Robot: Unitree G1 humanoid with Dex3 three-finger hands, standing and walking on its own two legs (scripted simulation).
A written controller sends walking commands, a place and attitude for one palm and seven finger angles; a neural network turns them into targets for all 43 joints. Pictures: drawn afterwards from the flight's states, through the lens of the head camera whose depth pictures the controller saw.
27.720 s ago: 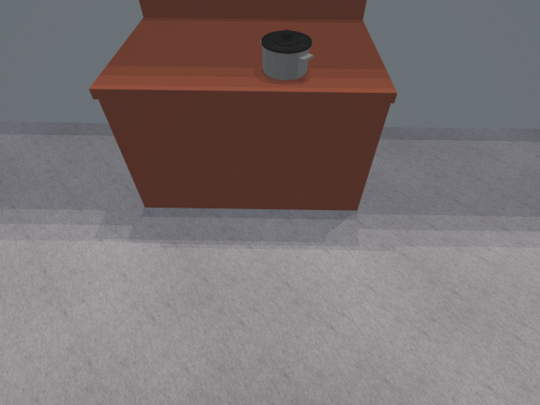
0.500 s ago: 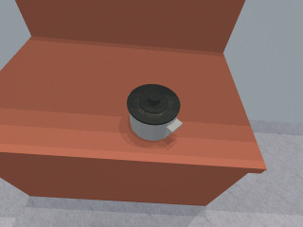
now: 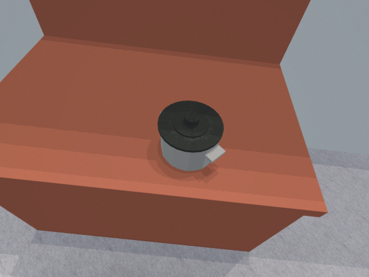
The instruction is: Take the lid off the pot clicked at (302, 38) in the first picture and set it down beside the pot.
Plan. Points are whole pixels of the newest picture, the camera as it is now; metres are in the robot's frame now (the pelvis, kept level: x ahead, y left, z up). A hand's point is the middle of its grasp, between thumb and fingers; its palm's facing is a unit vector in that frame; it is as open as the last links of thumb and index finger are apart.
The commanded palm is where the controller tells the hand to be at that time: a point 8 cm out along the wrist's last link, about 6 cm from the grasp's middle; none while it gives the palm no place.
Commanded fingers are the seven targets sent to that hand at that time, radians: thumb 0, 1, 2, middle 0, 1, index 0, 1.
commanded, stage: shuffle to correct the standing spot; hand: left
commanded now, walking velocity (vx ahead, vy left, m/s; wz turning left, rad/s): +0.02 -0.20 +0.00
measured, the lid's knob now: (191, 118) +0.49 +0.01 +0.04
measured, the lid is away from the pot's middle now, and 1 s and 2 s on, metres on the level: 0.01 0.01 0.01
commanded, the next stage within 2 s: none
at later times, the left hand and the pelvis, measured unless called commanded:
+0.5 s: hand out of the picture +0.01 +0.18 -0.18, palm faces +0.03 -0.98 -0.17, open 7.3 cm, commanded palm none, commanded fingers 0.00 0.90 0.90 -0.20 -0.30 -0.20 -0.30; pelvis -0.01 +0.00 +0.00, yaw +1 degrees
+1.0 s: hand out of the picture +0.00 +0.17 -0.18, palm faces +0.04 -0.99 -0.16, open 7.3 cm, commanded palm none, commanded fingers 0.00 0.90 0.90 -0.20 -0.30 -0.20 -0.30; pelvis -0.01 -0.01 +0.00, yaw +1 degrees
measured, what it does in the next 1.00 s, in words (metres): stands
